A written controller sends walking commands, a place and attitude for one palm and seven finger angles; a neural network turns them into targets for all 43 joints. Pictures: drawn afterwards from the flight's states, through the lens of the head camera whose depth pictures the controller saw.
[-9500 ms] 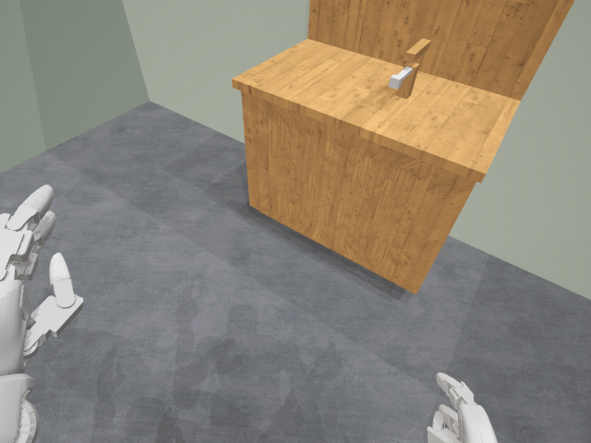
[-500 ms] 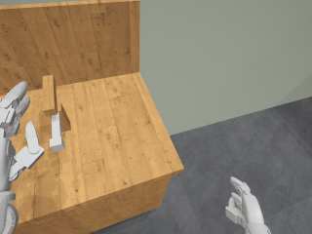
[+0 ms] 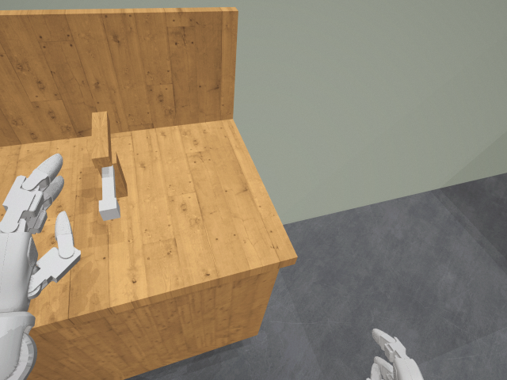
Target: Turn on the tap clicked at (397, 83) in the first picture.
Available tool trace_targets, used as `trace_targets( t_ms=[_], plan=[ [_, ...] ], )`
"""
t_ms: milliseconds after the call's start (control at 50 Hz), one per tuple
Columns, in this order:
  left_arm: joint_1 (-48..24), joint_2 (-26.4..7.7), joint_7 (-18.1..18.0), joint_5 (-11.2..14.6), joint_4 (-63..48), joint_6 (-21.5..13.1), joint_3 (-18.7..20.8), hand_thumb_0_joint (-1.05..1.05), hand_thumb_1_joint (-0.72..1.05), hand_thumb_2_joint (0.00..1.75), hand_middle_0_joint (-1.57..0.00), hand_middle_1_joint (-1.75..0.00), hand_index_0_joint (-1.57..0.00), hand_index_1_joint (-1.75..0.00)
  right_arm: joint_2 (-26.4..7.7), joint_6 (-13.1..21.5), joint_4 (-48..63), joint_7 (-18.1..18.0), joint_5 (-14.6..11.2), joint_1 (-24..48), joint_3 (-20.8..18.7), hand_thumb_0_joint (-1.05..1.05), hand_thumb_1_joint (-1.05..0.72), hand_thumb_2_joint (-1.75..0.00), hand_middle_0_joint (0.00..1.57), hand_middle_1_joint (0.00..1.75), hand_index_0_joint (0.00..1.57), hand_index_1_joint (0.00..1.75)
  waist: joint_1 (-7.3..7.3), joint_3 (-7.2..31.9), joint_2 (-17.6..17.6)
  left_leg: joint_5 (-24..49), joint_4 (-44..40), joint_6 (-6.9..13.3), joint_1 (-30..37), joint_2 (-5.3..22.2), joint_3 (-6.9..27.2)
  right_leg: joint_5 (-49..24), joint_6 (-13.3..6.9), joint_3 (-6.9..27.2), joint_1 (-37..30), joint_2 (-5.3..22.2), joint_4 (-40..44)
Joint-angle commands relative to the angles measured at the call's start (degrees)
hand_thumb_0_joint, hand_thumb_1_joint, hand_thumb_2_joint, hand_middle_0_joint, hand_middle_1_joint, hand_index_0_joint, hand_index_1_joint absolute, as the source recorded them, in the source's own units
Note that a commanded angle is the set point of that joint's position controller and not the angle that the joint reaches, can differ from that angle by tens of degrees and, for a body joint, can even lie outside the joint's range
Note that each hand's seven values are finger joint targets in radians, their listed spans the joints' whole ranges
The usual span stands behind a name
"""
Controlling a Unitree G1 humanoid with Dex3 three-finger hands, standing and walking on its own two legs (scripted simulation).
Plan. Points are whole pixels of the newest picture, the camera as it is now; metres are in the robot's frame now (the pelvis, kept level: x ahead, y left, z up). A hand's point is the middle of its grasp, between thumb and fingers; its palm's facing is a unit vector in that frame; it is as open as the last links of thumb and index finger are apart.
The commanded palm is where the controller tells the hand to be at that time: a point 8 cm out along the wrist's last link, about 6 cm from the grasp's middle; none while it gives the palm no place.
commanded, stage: come to a stop and stand still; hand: left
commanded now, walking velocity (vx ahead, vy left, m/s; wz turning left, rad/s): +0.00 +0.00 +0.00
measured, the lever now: (109, 209) +0.37 +0.28 +0.03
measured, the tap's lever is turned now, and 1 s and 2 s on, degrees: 0 0 0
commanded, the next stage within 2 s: look again from close up in 0.06 s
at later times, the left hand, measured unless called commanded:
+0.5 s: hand (41, 218) +0.25 +0.28 +0.17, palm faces +0.38 -0.86 -0.33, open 7.4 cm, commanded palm +0.18 +0.31 +0.18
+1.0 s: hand (88, 223) +0.24 +0.22 +0.18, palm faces +0.33 -0.86 -0.39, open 7.4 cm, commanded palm +0.18 +0.26 +0.18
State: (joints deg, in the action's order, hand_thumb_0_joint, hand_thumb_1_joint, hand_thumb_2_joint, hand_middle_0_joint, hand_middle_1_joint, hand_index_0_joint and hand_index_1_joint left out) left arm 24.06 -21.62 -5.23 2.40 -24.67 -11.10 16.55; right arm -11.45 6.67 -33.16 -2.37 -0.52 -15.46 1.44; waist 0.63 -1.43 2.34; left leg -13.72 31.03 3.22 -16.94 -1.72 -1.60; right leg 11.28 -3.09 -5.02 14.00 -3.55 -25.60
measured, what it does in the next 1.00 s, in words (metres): stands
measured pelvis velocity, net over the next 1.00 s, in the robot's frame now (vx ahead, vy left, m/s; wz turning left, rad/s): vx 0.02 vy -0.02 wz -0.01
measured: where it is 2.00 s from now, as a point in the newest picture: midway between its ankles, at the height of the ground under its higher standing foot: outside the picture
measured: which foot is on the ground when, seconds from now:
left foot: down 0.00-1.00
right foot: down 0.00-1.00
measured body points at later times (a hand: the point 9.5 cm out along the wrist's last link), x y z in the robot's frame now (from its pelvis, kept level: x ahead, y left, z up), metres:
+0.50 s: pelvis +0.02 +0.03 +0.00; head +0.04 +0.06 +0.45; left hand +0.22 +0.32 +0.19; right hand +0.20 -0.18 -0.06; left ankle +0.04 +0.07 -0.74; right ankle +0.03 -0.09 -0.74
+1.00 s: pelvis +0.02 -0.02 +0.01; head +0.05 +0.00 +0.45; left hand +0.22 +0.26 +0.20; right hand +0.19 -0.24 -0.07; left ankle +0.04 +0.07 -0.74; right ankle +0.03 -0.09 -0.74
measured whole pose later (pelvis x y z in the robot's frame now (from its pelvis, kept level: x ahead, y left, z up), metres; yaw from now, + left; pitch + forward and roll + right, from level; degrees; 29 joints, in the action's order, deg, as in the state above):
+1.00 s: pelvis +0.02 -0.02 +0.01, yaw -1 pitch +0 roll -1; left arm 25.4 -22.9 -4.6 4.4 -30.3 -11.4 21.6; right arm -10.5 4.2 -31.2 -1.0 -0.5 -11.4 0.0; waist 0.7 -3.5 1.4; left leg -12.8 26.9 2.2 -13.8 -1.0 -1.9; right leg 10.7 -4.3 -4.2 11.5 -4.5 -22.4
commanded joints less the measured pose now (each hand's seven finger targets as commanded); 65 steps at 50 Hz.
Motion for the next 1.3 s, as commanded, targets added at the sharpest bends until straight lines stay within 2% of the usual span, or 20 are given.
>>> trace_targets(
  t_ms=[0,60,140,200,280,300,380,420,500,540,620,680,700,780,920,1040,1160,1180,1220,1280],
  plan=[
    [-12.43,-12.26,-2.41,0.25,-16.63,-6.71,11.6,0.0,0.9,0.9,-0.2,-0.3,-0.2,-0.3,-6.84,4.81,9.22,-0.49,0.29,8.49,-2.24,0.0,-0.9,-0.9,0.2,0.3,0.2,0.3,0.26,3.68,-13.01,-12.78,-10.35,-0.27,-0.14,5.63,10.22,17.67,0.39,12.15,1.02,8.43,8.28],
    [-8.4,-8.85,-1.77,-0.47,-15.35,-7.37,8.99,0.0,0.9,0.9,-0.2,-0.3,-0.2,-0.3,-7.12,6.23,8.94,0.2,0.09,7.53,-2.52,0.0,-0.9,-0.9,0.2,0.3,0.2,0.3,0.87,4.98,-13.53,-15.72,-17.23,0.69,-6.05,8.87,13.38,6.95,1.8,8.37,-8.85,5.35,0.7],
    [-3.45,-6.57,-1.31,-0.87,-9.32,-6.26,7.33,0.0,0.9,0.9,-0.2,-0.3,-0.2,-0.3,-7.63,6.05,8.32,0.77,0.11,6.17,-3.04,0.0,-0.9,-0.9,0.2,0.3,0.2,0.3,0.89,4.8,-5.03,-6.53,-15.99,-0.24,-3.59,9.5,12.52,1.48,2.13,7.76,-8.69,5.8,2.46],
    [-3.21,-5.84,-1.05,-0.98,-6.51,-5.45,6.98,0.0,0.9,0.9,-0.2,-0.3,-0.2,-0.3,-7.95,5.12,8.15,0.81,0.11,5.77,-3.18,0.0,-0.9,-0.9,0.2,0.3,0.2,0.3,0.54,3.91,-2.6,-3.64,-16.12,-2.07,-2.37,9.24,12.37,1.33,1.89,7.58,-7.15,5.88,3.59],
    [-8.29,-9.64,-1.43,-1.28,-10.64,-5.37,9.72,0.0,0.9,0.9,-0.2,-0.3,-0.2,-0.3,-7.35,4.49,8.78,0.26,0.03,7.35,-3.08,0.0,-0.9,-0.9,0.2,0.3,0.2,0.3,0.57,4.63,-3.55,0.05,-14.95,-2.75,-0.03,8.73,11.18,-0.65,1.71,7.76,-7.56,6.32,4.06],
    [-9.41,-8.41,-1.33,-1.0,-11.22,-5.57,8.57,0.0,0.9,0.9,-0.2,-0.3,-0.2,-0.3,-7.49,4.36,8.89,0.16,0.4,7.32,-2.89,0.0,-0.9,-0.9,0.2,0.3,0.2,0.3,0.41,5.16,-4.22,0.62,-14.99,-2.88,0.47,8.49,11.33,-0.88,1.57,7.58,-7.61,6.4,3.87],
    [-11.65,-10.91,-1.55,-1.15,-17.75,-6.02,9.41,0.0,0.9,0.9,-0.2,-0.3,-0.2,-0.3,-6.82,4.81,9.09,0.23,0.44,8.35,-2.75,0.0,-0.9,-0.9,0.2,0.3,0.2,0.3,0.8,8.17,-8.53,9.01,-13.16,-4.23,5.32,8.42,10.68,-4.25,1.37,6.62,-8.02,6.17,2.3],
    [-10.49,-9.27,-1.5,-0.88,-18.33,-6.01,8.08,0.0,0.9,0.9,-0.2,-0.3,-0.2,-0.3,-7.17,4.74,9.32,0.39,0.73,7.6,-3.0,0.0,-0.9,-0.9,0.2,0.3,0.2,0.3,0.75,8.71,-9.36,14.25,-12.82,-5.24,6.91,8.67,11.34,-4.61,1.1,6.31,-7.71,5.91,1.67],
    [-4.73,-7.04,-1.29,-0.22,-14.08,-4.97,7.93,0.0,0.9,0.9,-0.2,-0.3,-0.2,-0.3,-6.98,3.62,8.6,0.84,0.68,7.06,-3.09,0.0,-0.9,-0.9,0.2,0.3,0.2,0.3,0.54,9.42,-6.91,22.3,-11.38,-6.92,9.02,8.72,10.25,-6.05,1.19,5.51,-6.96,5.46,2.16],
    [-4.49,-8.06,-0.95,0.1,-12.74,-4.37,9.01,0.0,0.9,0.9,-0.2,-0.3,-0.2,-0.3,-7.02,2.71,8.73,0.83,0.55,6.84,-3.51,0.0,-0.9,-0.9,0.2,0.3,0.2,0.3,0.48,8.71,-6.59,27.31,-12.28,-8.58,11.1,10.28,11.49,-2.98,1.63,4.92,-4.7,4.61,1.42],
    [-5.12,-8.1,-0.18,0.62,-11.72,-3.22,8.71,0.0,0.9,0.9,-0.2,-0.3,-0.2,-0.3,-6.67,1.07,9.58,1.05,0.4,7.3,-3.94,0.0,-0.9,-0.9,0.2,0.3,0.2,0.3,0.3,7.07,-7.0,32.51,-12.99,-8.88,13.75,12.44,11.71,2.42,2.11,4.32,-0.75,3.74,-0.1],
    [-7.07,-9.15,-0.14,0.66,-14.89,-2.93,9.2,0.0,0.9,0.9,-0.2,-0.3,-0.2,-0.3,-6.43,0.83,10.17,1.23,0.19,8.84,-3.79,0.0,-0.9,-0.9,0.2,0.3,0.2,0.3,0.37,7.26,-7.46,32.1,-12.4,-8.22,14.53,12.91,10.59,2.12,2.2,3.98,-0.69,3.64,0.54],
    [-7.33,-7.53,0.06,0.92,-15.06,-2.93,7.63,0.0,0.9,0.9,-0.2,-0.3,-0.2,-0.3,-6.62,0.71,10.23,1.34,0.53,8.45,-3.67,0.0,-0.9,-0.9,0.2,0.3,0.2,0.3,0.1,7.42,-7.39,30.15,-13.03,-8.21,13.46,12.83,11.09,2.49,2.04,3.91,-1.59,3.49,0.24],
    [-6.58,-10.94,-0.44,0.71,-20.19,-3.52,10.57,0.0,0.9,0.9,-0.2,-0.3,-0.2,-0.3,-6.52,1.21,10.92,1.63,0.06,9.37,-4.25,0.0,-0.9,-0.9,0.2,0.3,0.2,0.3,0.52,9.76,-9.13,30.72,-9.94,-7.48,13.95,12.75,9.65,-1.4,1.26,3.95,-4.26,4.26,3.15],
    [-0.43,-9.63,-0.49,2.53,-15.9,-3.36,11.85,0.0,0.9,0.9,-0.2,-0.3,-0.2,-0.3,-6.92,0.79,10.91,0.87,-0.26,8.26,-4.82,0.0,-0.9,-0.9,0.2,0.3,0.2,0.3,0.06,9.45,-7.55,12.46,-8.67,-4.38,4.84,10.61,8.98,-7.87,0.47,7.49,-8.26,6.51,4.44],
    [-3.97,-7.67,-0.18,2.73,-11.53,-1.97,9.12,0.0,0.9,0.9,-0.2,-0.3,-0.2,-0.3,-7.15,0.74,10.05,-0.09,-0.5,8.67,-4.5,0.0,-0.9,-0.9,0.2,0.3,0.2,0.3,-0.25,4.97,-3.11,-5.45,-8.2,-1.19,1.44,9.18,7.46,2.93,1.8,11.9,-1.59,7.35,8.65],
    [-6.96,-8.63,-1.35,2.59,-14.38,-0.9,8.59,0.0,0.9,0.9,-0.2,-0.3,-0.2,-0.3,-6.73,0.78,9.57,-0.22,-0.97,7.83,-4.68,0.0,-0.9,-0.9,0.2,0.3,0.2,0.3,-0.48,5.66,3.38,-4.75,4.5,-1.28,5.97,4.36,1.89,11.92,2.66,18.39,5.22,12.97,17.26],
    [-6.94,-9.47,-1.85,2.43,-15.89,-0.57,9.15,0.0,0.9,0.9,-0.2,-0.3,-0.2,-0.3,-6.9,0.75,9.14,-0.29,-1.34,8.88,-4.63,0.0,-0.9,-0.9,0.2,0.3,0.2,0.3,-0.5,5.34,0.51,-4.03,4.27,-1.32,7.45,4.18,1.82,10.73,2.21,18.71,6.72,13.09,17.39],
    [-5.77,-9.52,-2.27,2.71,-16.82,-1.15,9.55,0.0,0.9,0.9,-0.2,-0.3,-0.2,-0.3,-6.51,1.08,9.29,-0.21,-0.98,8.62,-4.34,0.0,-0.9,-0.9,0.2,0.3,0.2,0.3,-0.6,6.42,-1.83,-2.15,1.12,-1.09,6.34,4.17,1.15,5.33,4.53,16.43,2.16,12.16,15.54],
    [-2.4,-10.23,-3.35,2.12,-15.81,-1.78,11.02,0.0,0.9,0.9,-0.2,-0.3,-0.2,-0.3,-6.95,1.01,8.14,-0.11,-1.25,9.56,-3.98,0.0,-0.9,-0.9,0.2,0.3,0.2,0.3,-0.14,6.99,-5.44,3.01,-5.5,-0.66,6.73,4.42,0.98,-7.13,11.32,13.06,-5.08,9.62,14.14]
  ],
)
